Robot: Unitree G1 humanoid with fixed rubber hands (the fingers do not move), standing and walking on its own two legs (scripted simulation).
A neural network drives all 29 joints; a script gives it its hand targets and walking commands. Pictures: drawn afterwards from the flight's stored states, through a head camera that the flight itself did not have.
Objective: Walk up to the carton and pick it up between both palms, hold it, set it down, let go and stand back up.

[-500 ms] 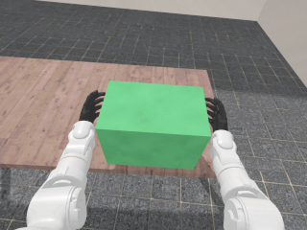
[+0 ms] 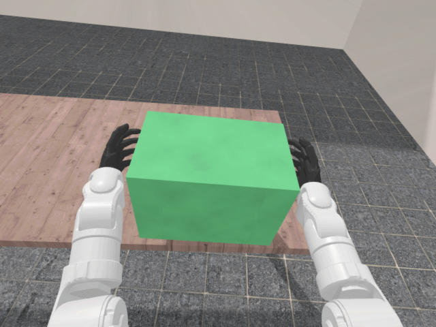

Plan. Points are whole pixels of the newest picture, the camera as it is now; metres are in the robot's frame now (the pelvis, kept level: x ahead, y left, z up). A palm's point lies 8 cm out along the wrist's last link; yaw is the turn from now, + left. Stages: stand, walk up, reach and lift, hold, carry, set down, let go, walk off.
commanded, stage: reach and lift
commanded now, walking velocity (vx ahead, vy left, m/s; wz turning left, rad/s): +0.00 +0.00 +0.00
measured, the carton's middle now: (211, 181) +0.39 +0.02 +0.07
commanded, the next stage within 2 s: hold in 1.44 s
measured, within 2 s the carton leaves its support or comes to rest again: neither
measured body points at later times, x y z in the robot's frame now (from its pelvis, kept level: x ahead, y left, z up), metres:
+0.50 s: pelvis -0.01 +0.00 +0.00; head -0.05 +0.03 +0.45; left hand +0.36 +0.19 +0.16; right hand +0.36 -0.17 +0.16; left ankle +0.04 +0.12 -0.75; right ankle -0.04 -0.11 -0.75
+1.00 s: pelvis +0.00 +0.00 +0.00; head -0.03 +0.03 +0.45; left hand +0.38 +0.20 +0.17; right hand +0.38 -0.17 +0.16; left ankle +0.04 +0.12 -0.75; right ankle -0.04 -0.11 -0.75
